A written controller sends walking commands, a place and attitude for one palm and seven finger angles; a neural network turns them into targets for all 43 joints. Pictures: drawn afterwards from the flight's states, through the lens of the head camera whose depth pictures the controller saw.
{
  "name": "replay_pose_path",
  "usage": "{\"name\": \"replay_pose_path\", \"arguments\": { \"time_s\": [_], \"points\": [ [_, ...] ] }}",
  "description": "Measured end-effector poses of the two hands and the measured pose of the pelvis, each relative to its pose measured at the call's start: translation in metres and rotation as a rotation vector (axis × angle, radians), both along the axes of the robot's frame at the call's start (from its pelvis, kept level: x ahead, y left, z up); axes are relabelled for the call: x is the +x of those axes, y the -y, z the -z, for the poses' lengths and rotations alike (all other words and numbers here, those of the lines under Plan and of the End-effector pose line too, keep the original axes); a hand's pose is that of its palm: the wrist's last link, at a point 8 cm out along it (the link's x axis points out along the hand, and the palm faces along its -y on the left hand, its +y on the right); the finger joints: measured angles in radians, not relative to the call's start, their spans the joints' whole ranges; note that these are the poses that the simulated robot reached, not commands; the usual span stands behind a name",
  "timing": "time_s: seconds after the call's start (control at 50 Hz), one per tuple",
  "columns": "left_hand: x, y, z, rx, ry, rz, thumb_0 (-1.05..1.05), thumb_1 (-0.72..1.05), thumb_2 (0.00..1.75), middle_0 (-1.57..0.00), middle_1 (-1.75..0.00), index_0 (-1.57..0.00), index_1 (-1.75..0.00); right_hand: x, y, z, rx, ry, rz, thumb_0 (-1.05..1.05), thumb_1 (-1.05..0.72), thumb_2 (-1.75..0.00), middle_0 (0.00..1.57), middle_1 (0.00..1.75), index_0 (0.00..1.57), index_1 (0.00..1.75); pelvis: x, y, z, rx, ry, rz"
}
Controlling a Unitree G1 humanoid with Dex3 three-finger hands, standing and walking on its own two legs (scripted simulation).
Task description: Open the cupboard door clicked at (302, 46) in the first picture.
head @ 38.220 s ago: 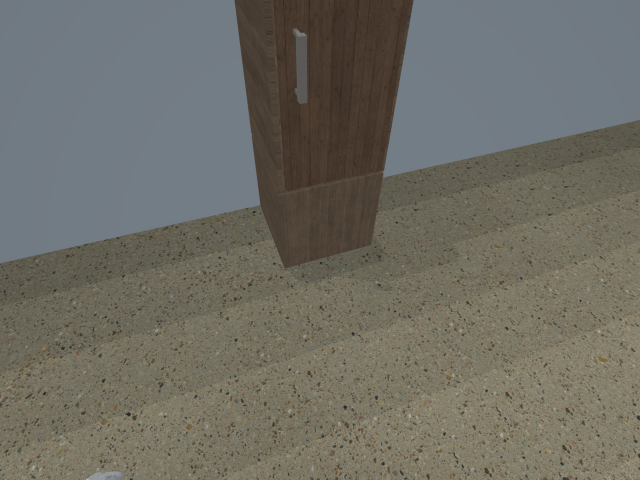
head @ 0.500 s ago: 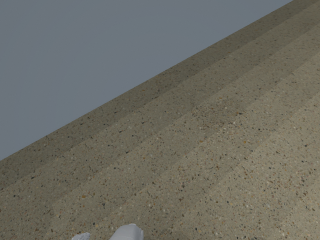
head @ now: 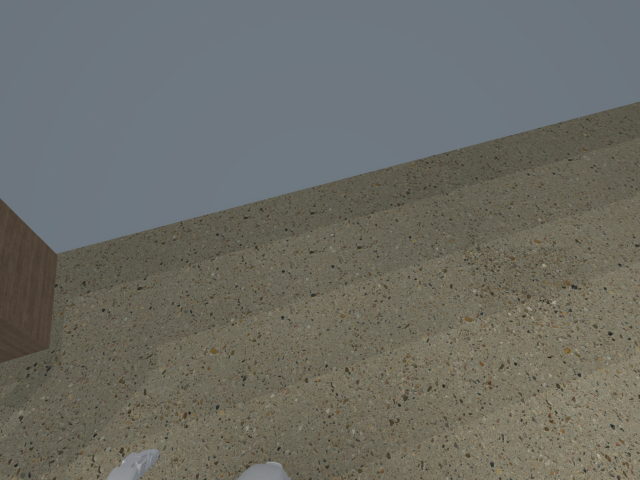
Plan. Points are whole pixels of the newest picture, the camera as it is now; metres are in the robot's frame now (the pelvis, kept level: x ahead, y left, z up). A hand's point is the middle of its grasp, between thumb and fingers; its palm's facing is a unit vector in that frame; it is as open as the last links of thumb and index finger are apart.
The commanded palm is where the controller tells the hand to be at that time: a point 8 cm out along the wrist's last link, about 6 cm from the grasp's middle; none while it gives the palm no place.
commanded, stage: turn to face it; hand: left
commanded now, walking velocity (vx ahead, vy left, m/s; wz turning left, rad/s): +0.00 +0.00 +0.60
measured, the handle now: out of the picture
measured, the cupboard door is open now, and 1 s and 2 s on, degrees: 38 38 38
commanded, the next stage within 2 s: take the last steps up to it in 1.52 s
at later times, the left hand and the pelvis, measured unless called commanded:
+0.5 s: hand out of the picture +0.02 +0.24 -0.15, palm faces +0.33 -0.91 -0.26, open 7.4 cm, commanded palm none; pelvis +0.01 +0.00 +0.01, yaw +18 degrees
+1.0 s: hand out of the picture -0.05 +0.21 -0.18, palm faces +0.60 -0.76 -0.23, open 7.4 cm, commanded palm none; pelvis +0.03 +0.00 +0.00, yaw +37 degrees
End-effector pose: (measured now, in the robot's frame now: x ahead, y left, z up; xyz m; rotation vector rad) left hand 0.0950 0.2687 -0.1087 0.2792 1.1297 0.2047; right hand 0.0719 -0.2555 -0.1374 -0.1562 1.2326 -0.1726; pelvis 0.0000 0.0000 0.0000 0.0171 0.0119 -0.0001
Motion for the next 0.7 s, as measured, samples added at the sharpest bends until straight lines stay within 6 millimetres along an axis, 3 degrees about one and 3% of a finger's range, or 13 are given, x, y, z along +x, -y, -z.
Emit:
{"name": "replay_pose_path", "arguments": {
  "time_s": [0.1,0.18,0.34,0.42,0.52,0.6,0.7],
  "points": [
    [-0.031,0.016,-0.004,-0.026,-0.048,-0.07,0.0,0.91,0.9,-0.2,-0.3,-0.2,-0.3,0.022,0.007,-0.01,-0.001,-0.012,-0.056,0.01,-0.9,-0.9,0.2,0.3,0.2,0.3,0.003,0.005,-0.011,0.013,0.012,-0.072],
    [-0.054,0.025,0.002,-0.074,-0.086,-0.125,0.0,0.91,0.89,-0.2,-0.3,-0.2,-0.3,0.047,-0.001,-0.021,-0.007,0.003,-0.122,0.01,-0.9,-0.9,0.19,0.3,0.2,0.3,0.006,0.005,-0.016,0.03,0.008,-0.124],
    [-0.101,0.004,0.037,-0.128,-0.149,-0.282,0.01,0.91,0.89,-0.21,-0.3,-0.2,-0.3,0.1,-0.039,-0.022,-0.052,0.092,-0.288,0.0,-0.9,-0.9,0.2,0.3,0.2,0.3,0.008,-0.013,0.003,0.002,-0.001,-0.232],
    [-0.103,-0.006,0.028,-0.107,-0.143,-0.335,0.01,0.91,0.89,-0.2,-0.3,-0.2,-0.3,0.102,-0.049,-0.025,-0.053,0.078,-0.332,0.0,-0.9,-0.9,0.2,0.3,0.2,0.3,0.01,-0.01,-0.004,-0.008,-0.007,-0.275],
    [-0.09,-0.008,0.009,-0.069,-0.068,-0.364,0.01,0.91,0.9,-0.2,-0.3,-0.2,-0.29,0.1,-0.048,-0.02,-0.026,0.031,-0.37,0.0,-0.9,-0.9,0.2,0.3,0.2,0.3,0.014,-0.001,-0.01,-0.02,-0.009,-0.33],
    [-0.082,-0.001,0.002,-0.023,0.0,-0.384,0.01,0.91,0.9,-0.2,-0.3,-0.2,-0.29,0.107,-0.037,-0.005,0.0,-0.002,-0.39,0.0,-0.9,-0.9,0.2,0.3,0.21,0.3,0.022,0.015,-0.003,-0.007,-0.016,-0.383],
    [-0.096,0.019,-0.004,-0.022,-0.002,-0.441,0.0,0.91,0.9,-0.2,-0.3,-0.2,-0.3,0.126,-0.031,-0.003,-0.003,-0.031,-0.438,0.01,-0.9,-0.9,0.2,0.3,0.2,0.3,0.024,0.02,-0.007,-0.004,0.007,-0.455]
  ]
}}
